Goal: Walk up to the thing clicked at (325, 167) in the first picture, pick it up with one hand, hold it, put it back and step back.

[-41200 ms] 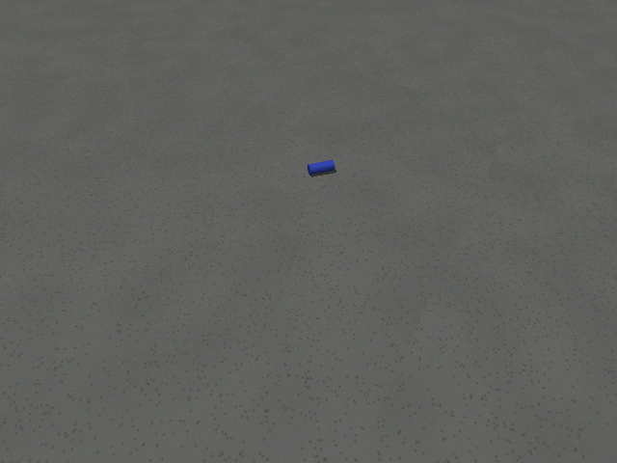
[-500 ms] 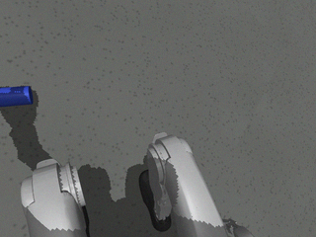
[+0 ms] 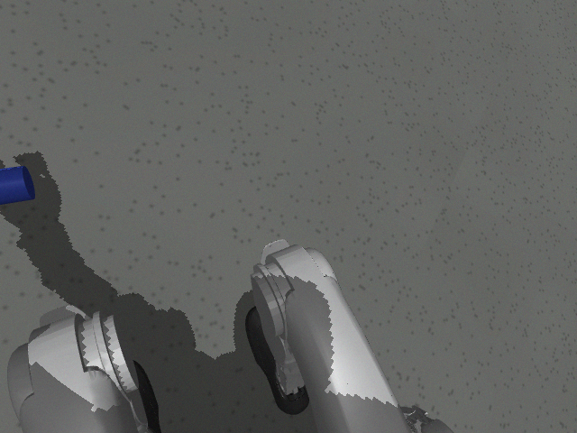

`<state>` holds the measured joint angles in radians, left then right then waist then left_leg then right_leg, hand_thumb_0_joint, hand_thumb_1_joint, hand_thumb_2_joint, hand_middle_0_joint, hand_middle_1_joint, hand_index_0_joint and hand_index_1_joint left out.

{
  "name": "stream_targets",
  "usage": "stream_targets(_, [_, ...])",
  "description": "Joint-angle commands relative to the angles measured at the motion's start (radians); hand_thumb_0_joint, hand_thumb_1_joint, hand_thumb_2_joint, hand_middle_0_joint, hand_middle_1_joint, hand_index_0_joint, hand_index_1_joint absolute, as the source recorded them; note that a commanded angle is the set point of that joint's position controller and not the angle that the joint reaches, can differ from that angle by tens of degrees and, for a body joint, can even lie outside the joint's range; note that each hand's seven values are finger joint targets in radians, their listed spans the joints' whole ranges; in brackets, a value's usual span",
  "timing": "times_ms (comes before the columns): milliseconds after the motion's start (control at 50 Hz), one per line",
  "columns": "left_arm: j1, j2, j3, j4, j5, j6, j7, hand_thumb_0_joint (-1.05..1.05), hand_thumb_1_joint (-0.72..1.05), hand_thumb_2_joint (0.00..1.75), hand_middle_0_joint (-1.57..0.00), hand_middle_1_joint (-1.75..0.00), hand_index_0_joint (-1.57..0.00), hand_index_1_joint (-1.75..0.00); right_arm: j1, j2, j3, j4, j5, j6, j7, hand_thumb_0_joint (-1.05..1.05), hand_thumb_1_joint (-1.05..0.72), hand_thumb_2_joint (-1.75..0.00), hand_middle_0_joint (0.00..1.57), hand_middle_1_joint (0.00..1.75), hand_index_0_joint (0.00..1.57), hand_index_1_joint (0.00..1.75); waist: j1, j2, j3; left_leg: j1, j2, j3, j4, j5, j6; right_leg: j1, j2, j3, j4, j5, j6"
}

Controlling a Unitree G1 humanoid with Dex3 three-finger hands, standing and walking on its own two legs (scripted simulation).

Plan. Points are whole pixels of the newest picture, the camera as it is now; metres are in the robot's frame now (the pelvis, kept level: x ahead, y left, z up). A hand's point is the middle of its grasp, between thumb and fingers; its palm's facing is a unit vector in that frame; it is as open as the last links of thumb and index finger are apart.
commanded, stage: approach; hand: left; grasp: from above
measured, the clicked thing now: out of the picture +0.52 +0.30 -0.30
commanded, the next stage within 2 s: rest palm in 0.12 s
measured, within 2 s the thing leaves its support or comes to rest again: neither
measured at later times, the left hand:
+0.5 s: hand out of the picture +0.50 +0.30 -0.21, palm faces -0.47 -0.03 -0.88, open 14.2 cm
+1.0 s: hand out of the picture +0.51 +0.30 -0.25, palm faces -0.47 -0.05 -0.88, open 14.2 cm
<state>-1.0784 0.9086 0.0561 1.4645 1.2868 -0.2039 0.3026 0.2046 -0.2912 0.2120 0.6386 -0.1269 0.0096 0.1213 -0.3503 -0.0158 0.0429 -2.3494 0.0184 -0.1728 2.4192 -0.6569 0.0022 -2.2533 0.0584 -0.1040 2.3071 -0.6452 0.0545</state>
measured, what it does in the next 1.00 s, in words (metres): stands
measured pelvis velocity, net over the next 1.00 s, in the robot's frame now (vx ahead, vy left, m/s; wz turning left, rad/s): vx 0.01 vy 0.00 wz -0.06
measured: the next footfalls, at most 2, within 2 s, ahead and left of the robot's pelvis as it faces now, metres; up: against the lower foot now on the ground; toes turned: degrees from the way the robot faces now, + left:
none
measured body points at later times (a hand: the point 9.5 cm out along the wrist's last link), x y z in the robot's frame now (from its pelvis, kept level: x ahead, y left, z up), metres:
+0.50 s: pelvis +0.00 +0.01 -0.01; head +0.27 +0.12 +0.34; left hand +0.52 +0.30 -0.16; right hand +0.04 -0.26 -0.07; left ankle +0.08 +0.13 -0.29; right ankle +0.11 -0.12 -0.29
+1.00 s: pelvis +0.01 +0.00 -0.02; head +0.30 +0.10 +0.31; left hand +0.53 +0.30 -0.19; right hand +0.03 -0.25 -0.07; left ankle +0.08 +0.13 -0.29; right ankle +0.11 -0.12 -0.29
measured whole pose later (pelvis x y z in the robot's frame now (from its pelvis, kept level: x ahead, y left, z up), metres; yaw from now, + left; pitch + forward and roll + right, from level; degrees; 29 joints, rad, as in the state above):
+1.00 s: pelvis +0.01 +0.00 -0.02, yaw -3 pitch +30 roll -14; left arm -1.11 1.06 0.09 1.62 1.33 -0.25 0.46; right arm 0.15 -0.32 0.31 0.59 -0.20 -0.11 0.14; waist -0.42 -0.12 0.16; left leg -2.36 0.02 -0.24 2.51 -0.70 0.00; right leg -2.25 0.08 -0.16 2.35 -0.66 0.06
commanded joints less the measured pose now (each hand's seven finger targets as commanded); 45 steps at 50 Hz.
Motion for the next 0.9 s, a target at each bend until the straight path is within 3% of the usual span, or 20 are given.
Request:
stream_targets(0, [-0.376, 0.226, -0.01, -0.161, -0.041, -0.027, -0.014, 0.0, -0.61, 1.07, -0.08, -1.0, -0.06, -1.02, 0.205, -0.279, -0.103, 0.003, -0.009, -0.01, -0.024, 0.0, -0.91, -0.9, 0.2, 0.3, 0.2, 0.3, -0.045, 0.3, -0.646, 0.429, -0.009, 0.085, -0.205, 0.09, 0.033, 0.364, 0.018, -0.077, -0.253, 0.134, -0.084])
stream_targets(40, [-0.385, 0.193, -0.039, -0.138, -0.051, -0.059, -0.036, 0.0, -0.59, 1.05, -0.08, -1.01, -0.07, -1.02, 0.217, -0.28, -0.099, 0.016, -0.02, -0.011, -0.023, 0.0, -0.91, -0.9, 0.2, 0.3, 0.2, 0.3, -0.059, 0.308, -0.616, 0.43, -0.01, 0.077, -0.204, 0.063, 0.028, 0.346, 0.018, -0.084, -0.257, 0.104, -0.083])
stream_targets(60, [-0.371, 0.21, -0.03, -0.136, -0.047, -0.075, -0.043, 0.0, -0.59, 1.06, -0.07, -1.03, -0.06, -1.04, 0.201, -0.291, -0.104, 0.002, -0.023, -0.011, -0.025, 0.0, -0.91, -0.9, 0.2, 0.3, 0.2, 0.3, -0.054, 0.284, -0.611, 0.424, -0.006, 0.069, -0.198, 0.053, 0.028, 0.336, 0.022, -0.09, -0.254, 0.088, -0.086])
stream_targets(80, [-0.352, 0.196, -0.055, -0.108, -0.036, -0.087, -0.05, 0.0, -0.6, 1.06, -0.07, -1.03, -0.06, -1.04, 0.218, -0.293, -0.096, 0.019, -0.029, -0.008, -0.025, 0.0, -0.92, -0.9, 0.2, 0.3, 0.2, 0.3, -0.055, 0.288, -0.593, 0.436, -0.01, 0.072, -0.195, 0.069, 0.024, 0.339, 0.018, -0.095, -0.256, 0.101, -0.087])
stream_targets(120, [-0.365, 0.216, -0.054, -0.135, -0.018, -0.112, -0.051, 0.0, -0.59, 1.08, -0.08, -1.05, -0.07, -1.06, 0.22, -0.299, -0.093, 0.017, -0.034, -0.001, -0.023, 0.0, -0.92, -0.9, 0.2, 0.3, 0.2, 0.3, -0.044, 0.343, -0.623, 0.514, -0.007, 0.06, -0.208, 0.125, 0.012, 0.336, 0.018, -0.108, -0.234, 0.147, -0.089])
stream_targets(180, [-0.411, 0.267, -0.032, -0.198, 0.003, -0.135, -0.026, 0.0, -0.55, 1.12, -0.09, -1.1, -0.09, -1.1, 0.203, -0.307, -0.083, -0.001, -0.04, 0.009, -0.023, 0.0, -0.92, -0.9, 0.2, 0.3, 0.2, 0.3, -0.02, 0.428, -0.683, 0.625, -0.002, 0.046, -0.21, 0.197, 0.002, 0.308, 0.02, -0.121, -0.212, 0.192, -0.098])
stream_targets(220, [-0.399, 0.294, -0.007, -0.22, 0.023, -0.136, 0.001, 0.0, -0.56, 1.01, -0.07, -1.04, -0.07, -1.03, 0.204, -0.318, -0.089, -0.004, -0.045, 0.013, -0.019, 0.0, -0.91, -0.9, 0.2, 0.3, 0.2, 0.3, -0.006, 0.486, -0.709, 0.678, -0.003, 0.049, -0.213, 0.261, -0.005, 0.317, 0.017, -0.123, -0.198, 0.238, -0.099])
stream_targets(260, [-0.364, 0.279, -0.001, -0.182, 0.032, -0.134, 0.031, 0.0, -0.58, 1.04, -0.07, -0.98, -0.05, -0.99, 0.189, -0.311, -0.085, -0.003, -0.048, 0.012, -0.012, 0.0, -0.91, -0.9, 0.2, 0.3, 0.2, 0.3, -0.012, 0.495, -0.703, 0.687, 0.001, 0.049, -0.206, 0.295, -0.003, 0.31, 0.021, -0.127, -0.188, 0.265, -0.095])
stream_targets(280, [-0.357, 0.268, -0.002, -0.156, 0.036, -0.134, 0.046, 0.0, -0.58, 1.05, -0.07, -0.97, -0.05, -0.99, 0.188, -0.314, -0.081, 0.0, -0.05, 0.012, -0.011, 0.0, -0.91, -0.9, 0.2, 0.3, 0.2, 0.3, -0.03, 0.477, -0.68, 0.675, 0.002, 0.043, -0.204, 0.306, -0.001, 0.305, 0.022, -0.134, -0.186, 0.275, -0.093])
stream_targets(320, [-0.332, 0.246, -0.02, -0.078, 0.048, -0.129, 0.072, 0.0, -0.59, 1.06, -0.07, -0.96, -0.05, -0.98, 0.179, -0.304, -0.069, -0.001, -0.051, 0.007, -0.008, 0.0, -0.91, -0.9, 0.2, 0.3, 0.2, 0.3, -0.05, 0.433, -0.596, 0.617, 0.002, 0.042, -0.204, 0.265, 0.007, 0.285, 0.022, -0.135, -0.191, 0.254, -0.091])
stream_targets(360, [-0.352, 0.278, -0.013, -0.06, 0.068, -0.123, 0.102, 0.0, -0.58, 1.07, -0.08, -0.94, -0.05, -0.97, 0.171, -0.307, -0.064, -0.003, -0.05, 0.001, -0.007, 0.0, -0.9, -0.9, 0.2, 0.3, 0.2, 0.3, -0.046, 0.441, -0.596, 0.593, 0.003, 0.046, -0.204, 0.231, 0.012, 0.286, 0.025, -0.132, -0.191, 0.241, -0.09])
stream_targets(440, [-0.351, 0.277, -0.011, 0.001, 0.072, -0.115, 0.154, 0.0, -0.56, 1.04, -0.07, -0.96, -0.05, -0.97, 0.156, -0.316, -0.051, -0.01, -0.057, -0.024, -0.006, 0.0, -0.9, -0.9, 0.2, 0.3, 0.2, 0.3, -0.068, 0.407, -0.543, 0.547, 0.002, 0.041, -0.208, 0.157, 0.016, 0.271, 0.026, -0.141, -0.189, 0.198, -0.087])
stream_targets(500, [-0.37, 0.29, -0.01, 0.009, 0.078, -0.107, 0.181, 0.0, -0.55, 1.03, -0.07, -0.96, -0.06, -0.98, 0.165, -0.32, -0.047, -0.005, -0.061, -0.051, -0.007, 0.0, -0.9, -0.9, 0.2, 0.3, 0.2, 0.3, -0.086, 0.407, -0.56, 0.549, 0.004, 0.039, -0.2, 0.143, 0.02, 0.283, 0.028, -0.138, -0.182, 0.198, -0.081])
stream_targets(640, [-0.376, 0.321, -0.01, 0.035, 0.074, -0.078, 0.226, 0.0, -0.55, 1.01, -0.07, -0.97, -0.06, -0.98, 0.151, -0.325, -0.026, -0.01, -0.069, -0.093, -0.011, 0.0, -0.9, -0.9, 0.2, 0.3, 0.2, 0.3, -0.096, 0.445, -0.583, 0.545, 0.013, 0.035, -0.186, 0.125, 0.017, 0.301, 0.035, -0.135, -0.169, 0.197, -0.082])
stream_targets(680, [-0.369, 0.356, 0.004, 0.05, 0.072, -0.066, 0.238, 0.0, -0.55, 1.02, -0.07, -0.97, -0.06, -0.98, 0.149, -0.326, -0.019, -0.007, -0.069, -0.1, -0.012, 0.0, -0.9, -0.9, 0.2, 0.3, 0.2, 0.3, -0.08, 0.445, -0.595, 0.519, 0.013, 0.044, -0.178, 0.129, 0.018, 0.329, 0.037, -0.13, -0.172, 0.201, -0.082])
stream_targets(700, [-0.352, 0.324, -0.007, 0.065, 0.061, -0.058, 0.234, 0.0, -0.55, 1.02, -0.07, -0.97, -0.06, -0.98, 0.153, -0.327, -0.019, -0.011, -0.071, -0.108, -0.009, 0.0, -0.9, -0.9, 0.2, 0.3, 0.2, 0.3, -0.094, 0.425, -0.565, 0.51, 0.011, 0.044, -0.168, 0.128, 0.02, 0.312, 0.035, -0.131, -0.17, 0.202, -0.079])
stream_targets(740, [-0.36, 0.375, 0.023, 0.047, 0.054, -0.053, 0.237, 0.0, -0.55, 1.02, -0.07, -0.97, -0.06, -0.98, 0.143, -0.337, -0.016, -0.023, -0.073, -0.116, -0.009, 0.0, -0.9, -0.9, 0.2, 0.3, 0.2, 0.3, -0.087, 0.415, -0.571, 0.484, 0.015, 0.044, -0.164, 0.123, 0.022, 0.342, 0.039, -0.132, -0.178, 0.199, -0.078])
stream_targets(760, [-0.334, 0.335, -0.013, 0.074, 0.056, -0.043, 0.224, 0.0, -0.56, 1.02, -0.08, -0.96, -0.06, -0.97, 0.159, -0.328, -0.009, -0.004, -0.072, -0.117, -0.008, 0.0, -0.9, -0.9, 0.2, 0.3, 0.2, 0.3, -0.093, 0.419, -0.565, 0.491, 0.015, 0.05, -0.157, 0.136, 0.024, 0.353, 0.041, -0.124, -0.177, 0.217, -0.075])
stream_targets(820, [-0.324, 0.371, 0.021, 0.044, 0.041, -0.033, 0.212, 0.0, -0.55, 1.02, -0.07, -0.96, -0.06, -0.98, 0.157, -0.345, -0.012, -0.027, -0.07, -0.125, -0.004, 0.0, -0.9, -0.9, 0.2, 0.3, 0.2, 0.3, -0.093, 0.429, -0.576, 0.527, 0.017, 0.035, -0.16, 0.183, 0.015, 0.351, 0.037, -0.14, -0.165, 0.241, -0.079])
stream_targets(880, [-0.29, 0.375, 0.026, 0.053, 0.024, -0.035, 0.197, 0.0, -0.55, 1.02, -0.08, -0.95, -0.06, -0.97, 0.138, -0.351, -0.009, -0.033, -0.072, -0.12, -0.004, 0.0, -0.91, -0.9, 0.2, 0.3, 0.2, 0.3, -0.084, 0.433, -0.578, 0.516, 0.019, 0.032, -0.15, 0.21, 0.012, 0.382, 0.042, -0.146, -0.165, 0.26, -0.082])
